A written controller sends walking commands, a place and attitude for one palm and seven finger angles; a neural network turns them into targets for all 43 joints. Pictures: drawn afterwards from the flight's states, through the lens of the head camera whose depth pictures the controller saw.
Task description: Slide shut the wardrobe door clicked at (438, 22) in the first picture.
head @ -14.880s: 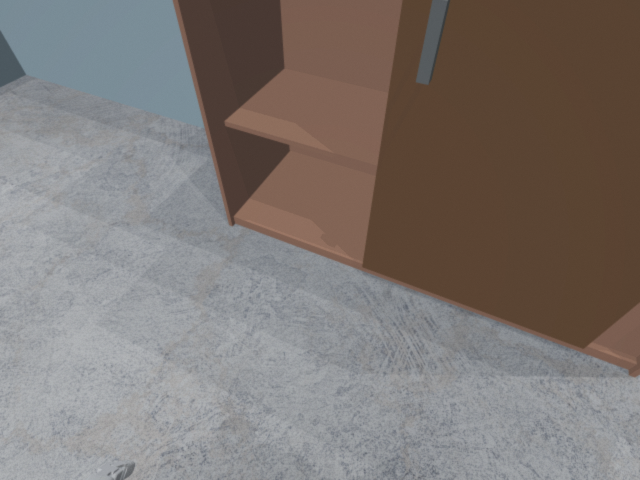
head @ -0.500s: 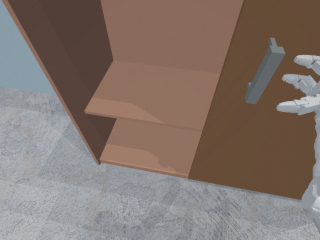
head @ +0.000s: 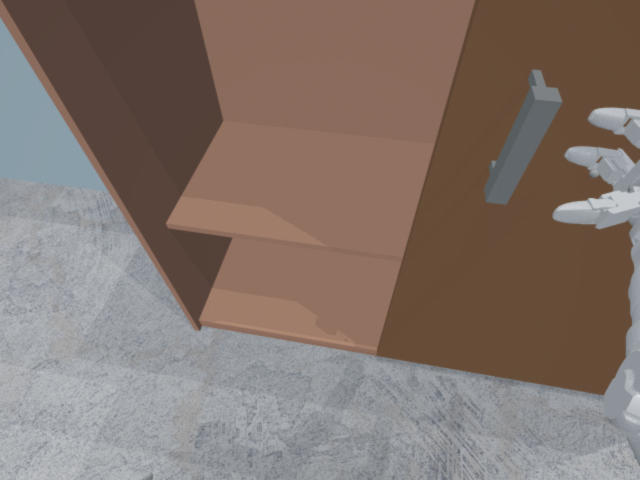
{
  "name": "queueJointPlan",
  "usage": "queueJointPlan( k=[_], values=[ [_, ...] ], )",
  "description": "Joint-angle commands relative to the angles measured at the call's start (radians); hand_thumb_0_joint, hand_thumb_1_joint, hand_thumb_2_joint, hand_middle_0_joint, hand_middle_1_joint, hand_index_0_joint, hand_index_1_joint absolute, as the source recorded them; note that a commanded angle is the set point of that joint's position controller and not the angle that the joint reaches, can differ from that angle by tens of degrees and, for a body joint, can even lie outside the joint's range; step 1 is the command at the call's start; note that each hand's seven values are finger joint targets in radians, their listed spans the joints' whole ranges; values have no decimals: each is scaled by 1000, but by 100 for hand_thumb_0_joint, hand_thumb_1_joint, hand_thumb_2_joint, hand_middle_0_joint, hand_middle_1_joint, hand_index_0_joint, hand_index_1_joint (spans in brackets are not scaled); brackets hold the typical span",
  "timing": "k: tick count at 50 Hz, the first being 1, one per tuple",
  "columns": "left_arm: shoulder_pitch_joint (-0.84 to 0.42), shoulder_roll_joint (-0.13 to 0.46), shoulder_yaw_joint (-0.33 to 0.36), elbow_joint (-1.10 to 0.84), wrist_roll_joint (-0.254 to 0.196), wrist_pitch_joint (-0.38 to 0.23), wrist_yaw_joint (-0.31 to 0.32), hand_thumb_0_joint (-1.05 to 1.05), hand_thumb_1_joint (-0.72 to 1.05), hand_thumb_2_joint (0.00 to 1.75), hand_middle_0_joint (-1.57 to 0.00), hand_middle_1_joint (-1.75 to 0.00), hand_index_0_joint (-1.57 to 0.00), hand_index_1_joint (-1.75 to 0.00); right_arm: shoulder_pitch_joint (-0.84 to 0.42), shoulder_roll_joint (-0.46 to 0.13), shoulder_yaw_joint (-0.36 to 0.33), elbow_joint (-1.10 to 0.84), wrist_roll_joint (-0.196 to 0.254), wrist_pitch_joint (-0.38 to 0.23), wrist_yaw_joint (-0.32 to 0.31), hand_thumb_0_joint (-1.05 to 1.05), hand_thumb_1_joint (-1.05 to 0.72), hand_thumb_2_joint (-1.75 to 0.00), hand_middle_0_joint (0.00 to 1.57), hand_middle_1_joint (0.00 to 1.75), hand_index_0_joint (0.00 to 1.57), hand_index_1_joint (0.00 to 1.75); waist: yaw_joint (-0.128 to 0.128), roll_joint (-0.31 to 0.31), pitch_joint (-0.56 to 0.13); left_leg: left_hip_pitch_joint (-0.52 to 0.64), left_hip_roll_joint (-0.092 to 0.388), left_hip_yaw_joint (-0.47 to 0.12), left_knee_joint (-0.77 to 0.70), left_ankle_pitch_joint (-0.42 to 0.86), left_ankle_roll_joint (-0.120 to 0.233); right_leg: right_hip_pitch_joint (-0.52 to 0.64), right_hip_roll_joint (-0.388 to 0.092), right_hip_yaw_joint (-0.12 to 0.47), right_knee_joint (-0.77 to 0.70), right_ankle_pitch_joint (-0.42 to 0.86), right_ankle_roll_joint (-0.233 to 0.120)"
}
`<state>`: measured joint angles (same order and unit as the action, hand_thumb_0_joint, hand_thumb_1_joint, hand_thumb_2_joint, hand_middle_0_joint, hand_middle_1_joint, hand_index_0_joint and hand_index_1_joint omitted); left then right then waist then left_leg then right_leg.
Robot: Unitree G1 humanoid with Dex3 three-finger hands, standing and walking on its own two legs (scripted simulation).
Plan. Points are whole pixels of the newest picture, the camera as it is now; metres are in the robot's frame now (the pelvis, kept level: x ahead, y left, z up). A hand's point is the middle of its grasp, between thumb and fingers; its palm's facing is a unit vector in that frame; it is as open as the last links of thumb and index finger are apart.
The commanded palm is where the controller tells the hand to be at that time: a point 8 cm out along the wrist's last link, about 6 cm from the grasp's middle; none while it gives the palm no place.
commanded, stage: move the hooked fingers beside the handle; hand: right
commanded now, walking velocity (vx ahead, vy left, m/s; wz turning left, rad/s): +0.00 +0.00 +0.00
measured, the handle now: (515, 139) +0.53 -0.17 +0.16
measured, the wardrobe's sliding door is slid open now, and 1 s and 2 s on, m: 0.60 0.60 0.60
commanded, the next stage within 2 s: feel for the door with the fingertips in 0.08 s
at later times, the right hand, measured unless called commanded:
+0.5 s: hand (555, 168) +0.47 -0.20 +0.16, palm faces +0.04 +1.00 +0.01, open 14.0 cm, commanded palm +0.45 -0.25 +0.16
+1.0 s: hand (549, 155) +0.48 -0.19 +0.17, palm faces +0.05 +1.00 +0.00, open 13.9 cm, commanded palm +0.47 -0.24 +0.16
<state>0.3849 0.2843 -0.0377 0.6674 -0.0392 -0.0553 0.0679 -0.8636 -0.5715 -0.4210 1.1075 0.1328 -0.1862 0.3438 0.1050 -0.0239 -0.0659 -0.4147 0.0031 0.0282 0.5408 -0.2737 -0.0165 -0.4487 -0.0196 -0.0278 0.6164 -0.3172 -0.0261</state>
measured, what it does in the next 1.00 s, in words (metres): stands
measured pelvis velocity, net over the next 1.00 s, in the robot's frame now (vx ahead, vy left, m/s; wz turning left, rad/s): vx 0.00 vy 0.01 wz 0.00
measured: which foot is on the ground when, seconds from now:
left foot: down 0.00-1.00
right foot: down 0.00-1.00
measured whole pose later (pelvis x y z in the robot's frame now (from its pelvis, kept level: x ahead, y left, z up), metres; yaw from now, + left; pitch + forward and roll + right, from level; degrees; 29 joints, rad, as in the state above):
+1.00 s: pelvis +0.00 +0.01 +0.00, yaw +0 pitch +9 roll +1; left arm 0.42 0.30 -0.02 0.70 -0.03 -0.05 0.06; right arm -0.95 -0.53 -0.39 1.17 0.10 -0.20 0.25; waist 0.13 -0.03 -0.06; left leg -0.44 -0.01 0.03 0.56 -0.28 0.00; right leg -0.47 -0.03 -0.02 0.62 -0.31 -0.01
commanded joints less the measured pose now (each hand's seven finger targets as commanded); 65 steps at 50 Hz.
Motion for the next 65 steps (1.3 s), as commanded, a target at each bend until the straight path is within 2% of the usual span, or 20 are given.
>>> queueJointPlan(
  k=[1,3,6,9,14,16,18,21,27,31,34,37,39,41,44,46,47,55,56,65],
  values=[
    [79,166,66,-78,-3,-32,14,0,90,90,-20,-30,-20,-30,-495,-246,6,-238,23,-56,5,0,50,-30,30,120,30,120,16,-98,-330,43,-27,8,-32,295,38,254,5,57,-47,354,-1],
    [83,173,67,-75,-3,-29,15,0,90,90,-20,-30,-20,-30,-479,-281,-24,-215,25,-51,2,0,50,-30,30,120,30,120,15,-61,-328,50,-29,10,-31,301,35,237,3,60,-49,354,-1],
    [84,169,67,-77,-3,-28,13,0,90,90,-20,-30,-20,-30,-485,-259,-7,-227,27,-55,-1,0,50,-30,30,120,30,120,13,-59,-327,51,-29,10,-31,287,37,232,4,58,-47,341,-2],
    [84,167,72,-75,0,-31,10,0,90,90,-20,-30,-20,-30,-506,-250,-6,-267,23,-62,-8,0,50,-30,30,120,30,120,13,-106,-359,32,-31,13,-25,292,37,281,1,70,-43,381,6],
    [80,160,73,-77,0,-33,0,0,90,90,-20,-30,-20,-30,-471,-170,29,-297,38,-43,-31,0,50,-30,30,120,30,120,10,-92,-352,32,-35,20,-24,313,36,291,-3,70,-43,423,8],
    [78,161,75,-83,3,-31,-5,0,90,90,-20,-30,-20,-30,-428,-191,1,-323,35,-33,-50,0,50,-30,30,120,30,120,-11,-84,-371,59,-34,17,-22,326,39,283,-1,66,-40,440,7],
    [69,154,73,-84,0,-30,-6,0,90,90,-20,-30,-20,-30,-459,-157,30,-323,27,-24,-68,0,50,-30,30,120,30,120,5,-81,-331,50,-34,18,-25,316,35,265,0,62,-48,406,6],
    [73,157,73,-84,4,-29,-6,0,90,90,-20,-30,-20,-30,-432,-206,-18,-324,22,-22,-97,0,50,-30,30,120,30,120,-13,-37,-339,94,-33,15,-26,328,38,236,2,54,-51,393,0],
    [59,143,75,-90,0,-36,-8,0,90,90,-20,-30,-20,-30,-457,-128,33,-366,10,-41,-119,0,50,-30,30,120,30,120,0,-71,-366,90,-33,8,-22,348,37,282,2,47,-48,411,0],
    [66,147,69,-64,-1,-34,-1,0,90,90,-20,-30,-20,-30,-522,-142,36,-263,1,-32,-129,0,50,-30,30,120,30,120,20,-20,-275,67,-29,6,-38,289,35,211,5,44,-58,307,-5],
    [78,153,68,-60,3,-40,2,0,90,90,-20,-30,-20,-30,-555,-211,-2,-227,-21,-47,-136,0,50,-30,30,120,30,120,18,-36,-317,82,-25,-3,-29,294,33,200,12,43,-55,294,-7],
    [88,149,70,-59,4,-38,0,0,90,90,-20,-30,-20,-30,-551,-195,9,-215,-22,-72,-129,0,50,-30,30,120,30,120,20,-30,-360,97,-27,-4,-19,336,33,221,10,42,-43,337,-7],
    [86,149,69,-55,3,-40,-3,0,90,90,-20,-30,-20,-30,-566,-162,34,-197,-13,-77,-117,0,50,-30,30,120,30,120,29,-52,-341,74,-26,-5,-23,320,32,222,12,42,-42,321,-4],
    [99,159,69,-49,3,-32,0,0,90,90,-20,-30,-20,-30,-544,-199,10,-139,-9,-69,-111,0,50,-30,30,120,30,120,28,9,-321,91,-26,-4,-26,319,32,180,9,40,-44,305,-9],
    [99,158,70,-56,2,-31,-2,0,90,90,-20,-30,-20,-30,-570,-203,18,-151,-19,-65,-105,0,50,-30,30,120,30,120,31,-43,-319,81,-24,-11,-25,324,28,172,15,31,-43,292,-10],
    [111,161,75,-56,4,-24,-1,0,90,90,-20,-30,-20,-30,-558,-231,-2,-166,-18,-73,-104,0,50,-30,30,120,30,120,24,-10,-353,106,-24,-9,-21,335,29,172,12,33,-38,312,-12],
    [106,159,73,-60,1,-25,-2,0,90,90,-20,-30,-20,-30,-570,-205,15,-172,-15,-73,-101,0,50,-30,30,120,30,120,32,-41,-351,95,-26,-14,-26,334,26,181,15,28,-40,302,-12],
    [134,170,71,-38,3,-24,2,0,90,90,-20,-30,-20,-30,-646,-221,30,-92,-28,-60,-105,0,50,-30,30,120,30,120,65,-47,-284,17,-27,-11,-42,227,24,144,11,39,-47,214,-12],
    [146,172,72,-35,6,-21,2,0,90,90,-20,-30,-20,-30,-644,-234,19,-87,-29,-63,-105,0,50,-30,30,120,30,120,64,-16,-299,29,-26,-10,-41,226,25,139,10,43,-44,217,-14],
    [142,168,71,-55,7,-26,-5,0,90,90,-20,-30,-20,-30,-588,-210,20,-91,-21,-65,-93,0,50,-30,30,120,30,120,41,-55,-324,11,-30,-2,-28,206,29,159,6,49,-43,225,-6]
  ],
)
